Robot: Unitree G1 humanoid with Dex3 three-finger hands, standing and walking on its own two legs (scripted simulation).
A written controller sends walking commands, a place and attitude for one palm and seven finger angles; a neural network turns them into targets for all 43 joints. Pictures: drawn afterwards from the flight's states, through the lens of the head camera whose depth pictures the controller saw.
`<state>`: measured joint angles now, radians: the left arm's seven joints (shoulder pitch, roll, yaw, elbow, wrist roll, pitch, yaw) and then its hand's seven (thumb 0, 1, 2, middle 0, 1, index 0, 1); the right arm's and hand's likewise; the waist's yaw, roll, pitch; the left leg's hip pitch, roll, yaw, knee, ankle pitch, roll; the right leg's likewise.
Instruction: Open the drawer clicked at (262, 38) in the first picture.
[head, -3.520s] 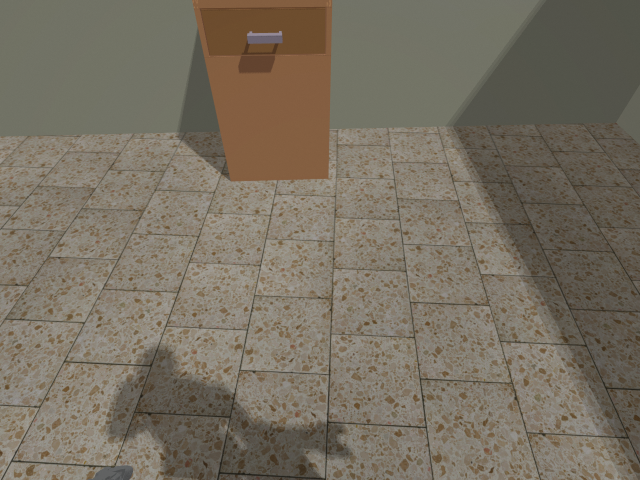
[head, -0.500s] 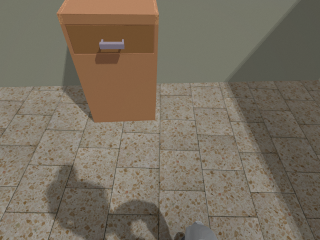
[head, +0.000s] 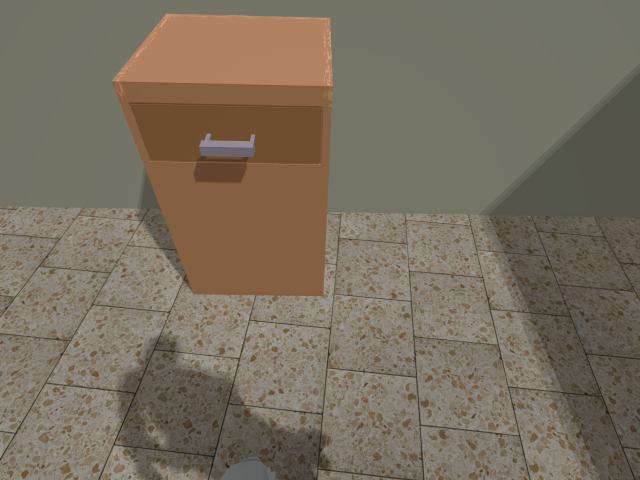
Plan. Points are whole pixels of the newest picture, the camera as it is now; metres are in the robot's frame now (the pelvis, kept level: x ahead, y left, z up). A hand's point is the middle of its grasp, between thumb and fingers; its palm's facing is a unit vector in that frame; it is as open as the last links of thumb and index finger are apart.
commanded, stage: take the last steps up to it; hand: left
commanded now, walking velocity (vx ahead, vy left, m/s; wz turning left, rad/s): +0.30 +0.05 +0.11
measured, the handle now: (229, 143) +0.85 +0.27 -0.07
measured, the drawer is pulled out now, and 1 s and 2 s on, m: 0.00 0.00 0.00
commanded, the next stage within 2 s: come to a stop and stand still in 0.84 s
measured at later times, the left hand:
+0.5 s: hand (183, 440) +0.21 +0.22 -0.16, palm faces +0.05 -0.98 -0.19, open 7.3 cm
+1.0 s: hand (220, 385) +0.30 +0.19 -0.18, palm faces +0.11 -0.98 -0.18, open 7.2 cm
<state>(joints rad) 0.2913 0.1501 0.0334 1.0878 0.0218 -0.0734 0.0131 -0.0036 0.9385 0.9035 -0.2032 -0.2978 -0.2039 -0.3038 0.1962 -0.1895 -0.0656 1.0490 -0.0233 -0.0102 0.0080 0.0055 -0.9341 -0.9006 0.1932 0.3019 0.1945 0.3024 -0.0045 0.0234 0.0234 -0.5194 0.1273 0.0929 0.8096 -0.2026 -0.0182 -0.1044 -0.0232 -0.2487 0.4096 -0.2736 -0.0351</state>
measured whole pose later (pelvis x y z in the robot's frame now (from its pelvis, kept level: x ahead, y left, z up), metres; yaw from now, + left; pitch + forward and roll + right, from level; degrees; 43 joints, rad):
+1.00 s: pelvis +0.31 +0.01 +0.00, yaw +2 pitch -1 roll -1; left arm 0.31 0.15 0.04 1.10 0.02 -0.04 0.01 0.00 0.93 0.90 -0.20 -0.30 -0.20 -0.30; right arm 0.19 -0.19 -0.05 1.05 -0.02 -0.02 0.00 0.00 -0.92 -0.90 0.19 0.30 0.19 0.30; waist 0.02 0.01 0.04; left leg -0.36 0.08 0.09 0.62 -0.25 -0.02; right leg -0.13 -0.04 -0.17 0.43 -0.28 -0.01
